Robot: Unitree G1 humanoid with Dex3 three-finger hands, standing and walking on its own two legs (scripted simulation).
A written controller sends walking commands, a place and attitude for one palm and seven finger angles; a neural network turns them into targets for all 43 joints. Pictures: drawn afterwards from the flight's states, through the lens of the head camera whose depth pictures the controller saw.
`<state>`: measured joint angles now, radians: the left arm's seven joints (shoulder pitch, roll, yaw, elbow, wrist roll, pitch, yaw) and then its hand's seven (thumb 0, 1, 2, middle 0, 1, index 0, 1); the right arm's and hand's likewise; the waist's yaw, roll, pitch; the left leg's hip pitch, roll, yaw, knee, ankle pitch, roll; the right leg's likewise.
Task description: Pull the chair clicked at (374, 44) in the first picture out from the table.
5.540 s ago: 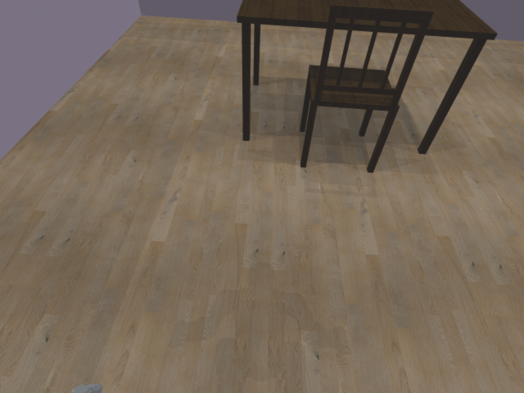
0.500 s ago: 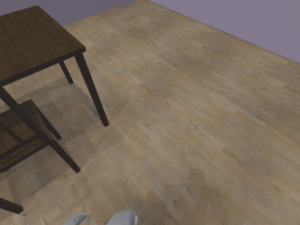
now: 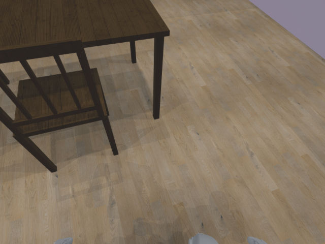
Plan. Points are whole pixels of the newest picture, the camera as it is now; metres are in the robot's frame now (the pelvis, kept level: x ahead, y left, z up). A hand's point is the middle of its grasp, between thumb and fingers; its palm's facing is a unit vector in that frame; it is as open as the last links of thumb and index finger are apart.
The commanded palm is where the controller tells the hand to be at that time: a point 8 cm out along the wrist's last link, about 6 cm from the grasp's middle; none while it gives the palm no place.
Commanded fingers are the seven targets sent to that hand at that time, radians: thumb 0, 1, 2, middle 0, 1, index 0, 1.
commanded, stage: turn to face it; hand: left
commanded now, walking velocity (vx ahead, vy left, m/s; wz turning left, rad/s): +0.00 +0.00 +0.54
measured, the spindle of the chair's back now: (41, 89) +0.62 +0.52 -0.10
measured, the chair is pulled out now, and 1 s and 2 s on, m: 0.00 0.00 0.00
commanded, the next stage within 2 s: take the last steps up to it in 0.42 s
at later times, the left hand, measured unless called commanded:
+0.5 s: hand out of the picture +0.00 +0.18 -0.16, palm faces +0.27 -0.93 -0.24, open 7.4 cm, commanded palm none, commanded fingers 0.00 0.90 0.90 -0.20 -0.30 -0.20 -0.30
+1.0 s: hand out of the picture +0.06 +0.21 -0.16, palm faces +0.31 -0.93 -0.18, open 7.4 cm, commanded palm none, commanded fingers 0.00 0.90 0.90 -0.20 -0.30 -0.20 -0.30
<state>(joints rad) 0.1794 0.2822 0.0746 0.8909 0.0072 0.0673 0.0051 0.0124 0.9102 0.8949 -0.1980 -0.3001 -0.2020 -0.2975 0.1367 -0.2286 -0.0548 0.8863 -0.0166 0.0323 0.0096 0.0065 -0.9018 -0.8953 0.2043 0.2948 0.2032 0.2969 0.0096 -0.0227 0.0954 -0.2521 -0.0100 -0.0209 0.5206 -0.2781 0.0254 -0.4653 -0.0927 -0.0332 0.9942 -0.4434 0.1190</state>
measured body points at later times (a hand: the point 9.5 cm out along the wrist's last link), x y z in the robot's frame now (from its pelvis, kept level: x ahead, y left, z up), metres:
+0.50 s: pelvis +0.00 -0.02 +0.00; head +0.03 -0.01 +0.45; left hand -0.02 +0.23 -0.15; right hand +0.14 -0.25 -0.15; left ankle -0.06 +0.09 -0.71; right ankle +0.02 -0.14 -0.74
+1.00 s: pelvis +0.05 +0.02 +0.00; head +0.06 +0.01 +0.45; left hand +0.05 +0.26 -0.15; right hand +0.07 -0.21 -0.16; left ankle -0.06 +0.09 -0.74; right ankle +0.13 -0.08 -0.72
